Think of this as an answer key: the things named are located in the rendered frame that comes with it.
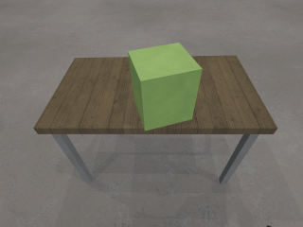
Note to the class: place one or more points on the table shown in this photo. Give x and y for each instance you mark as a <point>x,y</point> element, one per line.
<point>96,96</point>

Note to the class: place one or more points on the carton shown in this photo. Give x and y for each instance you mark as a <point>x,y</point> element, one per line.
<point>165,80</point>

